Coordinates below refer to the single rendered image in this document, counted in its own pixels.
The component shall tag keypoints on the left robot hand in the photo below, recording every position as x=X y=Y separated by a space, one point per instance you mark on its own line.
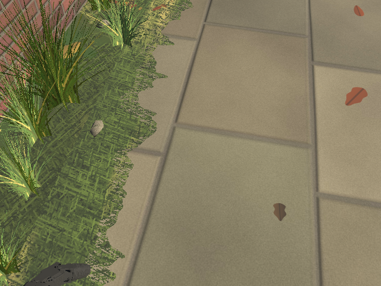
x=57 y=274

